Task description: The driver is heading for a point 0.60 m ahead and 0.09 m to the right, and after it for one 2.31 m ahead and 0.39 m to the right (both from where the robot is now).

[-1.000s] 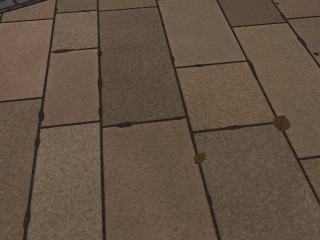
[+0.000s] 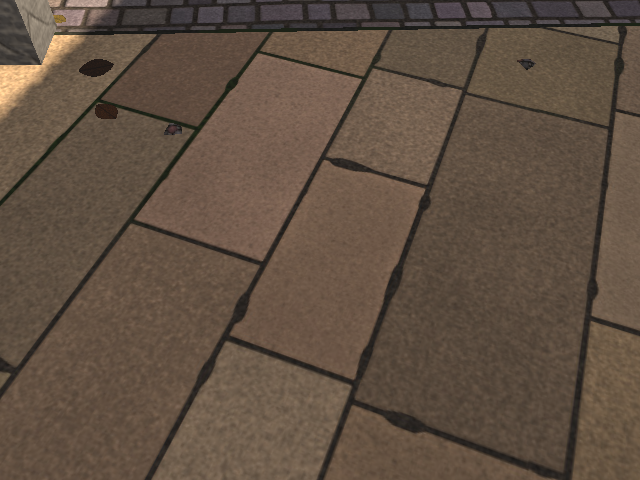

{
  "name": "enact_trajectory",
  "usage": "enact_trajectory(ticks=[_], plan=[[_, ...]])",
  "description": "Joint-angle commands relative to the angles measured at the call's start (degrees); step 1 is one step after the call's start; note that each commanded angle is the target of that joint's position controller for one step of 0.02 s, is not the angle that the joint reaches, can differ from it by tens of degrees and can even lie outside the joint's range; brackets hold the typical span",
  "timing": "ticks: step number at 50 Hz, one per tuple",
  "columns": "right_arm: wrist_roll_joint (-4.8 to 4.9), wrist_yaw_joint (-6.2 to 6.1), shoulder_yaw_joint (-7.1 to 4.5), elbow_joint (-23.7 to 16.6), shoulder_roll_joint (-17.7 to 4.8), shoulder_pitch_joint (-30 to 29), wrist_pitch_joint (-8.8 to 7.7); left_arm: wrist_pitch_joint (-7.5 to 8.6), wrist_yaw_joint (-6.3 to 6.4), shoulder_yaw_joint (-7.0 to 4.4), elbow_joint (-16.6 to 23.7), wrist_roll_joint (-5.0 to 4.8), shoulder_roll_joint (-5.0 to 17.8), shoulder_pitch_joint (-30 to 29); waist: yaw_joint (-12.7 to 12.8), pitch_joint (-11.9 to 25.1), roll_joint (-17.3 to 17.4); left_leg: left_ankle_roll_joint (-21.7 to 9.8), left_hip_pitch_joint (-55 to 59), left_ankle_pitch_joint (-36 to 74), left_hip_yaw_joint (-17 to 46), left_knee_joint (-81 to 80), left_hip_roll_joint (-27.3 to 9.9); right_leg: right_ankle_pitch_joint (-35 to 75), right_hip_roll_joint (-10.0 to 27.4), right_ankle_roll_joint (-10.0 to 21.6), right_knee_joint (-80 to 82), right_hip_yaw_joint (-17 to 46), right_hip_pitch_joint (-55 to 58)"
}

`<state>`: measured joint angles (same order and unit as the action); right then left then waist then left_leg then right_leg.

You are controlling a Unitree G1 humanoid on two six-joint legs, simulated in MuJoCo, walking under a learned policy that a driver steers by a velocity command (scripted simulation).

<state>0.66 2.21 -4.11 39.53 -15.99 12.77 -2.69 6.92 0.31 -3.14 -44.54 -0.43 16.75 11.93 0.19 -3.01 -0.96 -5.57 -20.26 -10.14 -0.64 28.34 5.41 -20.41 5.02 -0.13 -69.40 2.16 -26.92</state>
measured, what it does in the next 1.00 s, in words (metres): walks ahead: right foot, then left foot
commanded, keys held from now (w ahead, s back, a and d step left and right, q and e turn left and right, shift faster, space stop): w+q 0.16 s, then w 0.04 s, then w+e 0.80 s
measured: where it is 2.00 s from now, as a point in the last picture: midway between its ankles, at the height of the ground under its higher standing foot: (410, 254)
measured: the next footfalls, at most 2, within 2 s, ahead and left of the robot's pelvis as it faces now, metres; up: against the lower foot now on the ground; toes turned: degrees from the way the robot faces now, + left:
right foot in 0.36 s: +0.38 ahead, -0.12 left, +0.00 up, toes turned +8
left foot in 0.86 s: +0.64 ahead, +0.09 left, +0.00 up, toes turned -11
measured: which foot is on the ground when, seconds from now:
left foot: down 0.00-0.36, up 0.38-0.84, down 0.86-1.00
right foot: up 0.00-0.34, down 0.36-0.86, up 0.88-1.00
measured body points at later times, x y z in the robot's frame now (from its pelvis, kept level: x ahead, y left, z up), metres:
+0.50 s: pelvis +0.29 -0.05 +0.00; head +0.31 -0.05 +0.45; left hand +0.39 +0.23 -0.10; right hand +0.41 -0.31 -0.11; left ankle +0.17 +0.07 -0.64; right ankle +0.34 -0.12 -0.73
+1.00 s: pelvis +0.55 +0.00 +0.01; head +0.57 +0.01 +0.46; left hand +0.68 +0.26 -0.11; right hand +0.66 -0.29 -0.08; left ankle +0.60 +0.10 -0.73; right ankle +0.45 -0.12 -0.64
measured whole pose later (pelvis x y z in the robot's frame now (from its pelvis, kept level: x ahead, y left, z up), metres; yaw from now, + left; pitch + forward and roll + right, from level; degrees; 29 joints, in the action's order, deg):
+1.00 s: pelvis +0.55 +0.00 +0.01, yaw -12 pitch +2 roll +1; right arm -0.5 0.4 -3.3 39.7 -14.6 10.1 -5.9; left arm 1.7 0.5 -3.6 -41.6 -1.5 17.7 19.2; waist 0.8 0.0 -2.7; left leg -1.3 -16.4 -10.4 -1.2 25.1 1.9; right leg -21.5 -0.2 0.7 -66.3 4.7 -25.8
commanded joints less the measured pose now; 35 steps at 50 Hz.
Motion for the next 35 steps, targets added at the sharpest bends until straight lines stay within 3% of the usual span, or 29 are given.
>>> enact_trajectory(ticks=[1,5,8,12,15,17,18,19,20,21,22,23,24,25,28,31,35], plan=[[-0.24,-0.69,-1.86,-4.6,-7.1,-0.6,-1.55,-0.30,0.21,-1.89,4.3,1.21,6.1,2.3,1.7,7.1,2.4,-12.1,10.6,15.4,20.2,-14.9,-15.2,4.0,2.6,-1.1,4.8,2.1,-8.9],[0.30,-2.11,-2.30,-3.0,-8.6,3.0,-1.55,-1.10,0.43,-1.05,6.8,1.61,3.8,-5.2,-0.4,4.1,3.1,-10.5,6.9,16.2,15.7,-15.5,-12.3,15.2,0.5,-3.4,18.7,1.1,-10.2],[0.68,-2.69,-2.31,-2.1,-8.8,5.5,-1.02,-0.55,-0.33,-0.38,8.3,1.05,2.6,-11.7,-3.1,3.3,5.2,-7.8,6.3,10.4,14.9,-14.3,-10.3,24.3,-2.5,-3.2,31.7,0.7,-6.7],[0.62,-2.82,-1.82,0.2,-8.1,9.0,-0.97,0.48,-1.93,-0.32,9.1,0.28,3.5,-15.0,-5.2,2.9,6.6,-7.1,11.8,7.2,17.2,-11.7,-13.6,27.1,-3.0,-1.4,38.4,0.5,-5.0],[0.18,-2.79,-1.93,1.2,-8.8,9.7,-0.67,0.73,-2.46,-0.74,9.8,0.12,4.9,-14.8,-4.8,2.0,8.1,-6.1,18.6,13.1,19.1,-9.0,-17.0,19.2,-3.3,1.8,40.3,-0.5,-5.9],[0.10,-2.83,-1.81,1.3,-8.8,8.2,-0.30,0.81,-2.28,-1.69,8.4,0.17,6.4,-8.5,-1.1,4.7,8.1,-4.3,20.7,29.7,16.2,-1.9,-15.3,16.7,-5.8,4.9,43.5,-3.4,2.4],[-0.36,-2.92,-1.24,0.8,-7.7,7.5,-0.28,0.87,-2.12,-2.57,6.6,0.58,8.4,-0.8,2.3,10.8,6.5,-2.8,18.1,34.6,12.9,8.3,-12.5,20.1,-3.8,7.7,42.2,-1.0,14.2],[-1.39,-3.10,-0.20,-0.3,-5.5,10.4,-0.68,0.84,-2.22,-3.46,5.7,1.05,12.3,7.9,3.7,19.8,-2.1,-0.1,5.2,20.3,9.4,26.0,-7.3,23.6,6.2,14.1,40.0,13.7,32.8],[-0.47,-2.82,0.67,-0.1,-2.8,15.4,-1.62,0.22,-2.86,-4.06,3.7,0.20,13.8,11.8,2.3,22.6,-17.7,4.1,-15.3,-18.3,6.0,42.2,0.3,9.7,15.0,21.3,48.4,38.0,46.7],[0.08,-2.49,0.11,-0.8,-7.4,10.7,-2.38,-0.05,-2.98,-2.78,4.0,-1.53,9.0,11.4,4.0,17.4,-11.3,3.6,-23.3,-20.1,9.7,46.7,-3.2,-2.6,14.3,19.1,52.1,41.8,45.2],[0.65,-2.15,-0.29,-2.3,-8.8,3.9,-2.96,-0.60,-2.65,-2.13,5.0,-1.10,7.0,7.4,4.3,9.3,-5.6,3.4,-25.7,-14.7,8.4,46.0,-5.5,-0.8,12.3,16.7,53.2,34.3,37.5],[-0.17,-2.07,-0.03,-3.1,-7.9,0.3,-3.46,-1.07,-2.52,-1.85,5.8,-0.23,6.8,5.3,3.6,5.5,-0.7,3.4,-24.5,-11.3,7.2,43.3,-7.0,5.2,10.1,16.0,54.2,29.2,30.7],[-1.19,-2.03,-0.19,-3.6,-7.2,-0.5,-3.79,-1.31,-2.40,-1.66,6.2,0.04,6.2,4.1,2.0,3.8,1.1,3.8,-22.6,-8.9,7.0,38.8,-8.5,10.8,8.2,15.5,55.1,26.1,26.3],[-1.60,-2.02,-0.25,-3.7,-6.5,0.3,-3.85,-1.36,-2.18,-1.41,6.5,0.37,5.8,3.5,0.5,4.4,-0.5,4.3,-19.4,-7.4,6.8,35.6,-9.4,14.8,6.3,15.2,56.0,23.6,23.8],[-1.77,-2.36,0.11,-3.8,-4.6,0.3,-3.23,-1.43,-1.46,-1.59,6.1,-0.23,6.3,4.1,-0.5,4.8,-3.4,6.7,-16.5,-6.5,4.6,27.5,-9.1,22.1,4.1,15.8,57.3,18.6,19.4],[-1.63,-2.55,0.81,-5.1,-3.0,-5.9,-3.07,-1.93,-0.43,-2.34,5.1,-0.68,8.4,6.1,1.2,3.6,-3.1,8.2,-14.6,2.7,4.0,16.2,-7.8,23.4,2.3,14.5,57.6,15.2,15.9],[-0.83,-1.72,1.00,-6.2,-2.7,-13.2,-3.81,-3.02,0.34,-2.44,3.7,-1.17,8.5,10.0,3.9,3.3,-4.1,8.6,-9.2,12.8,4.2,5.1,-5.0,20.1,1.1,12.4,55.5,15.3,14.5]])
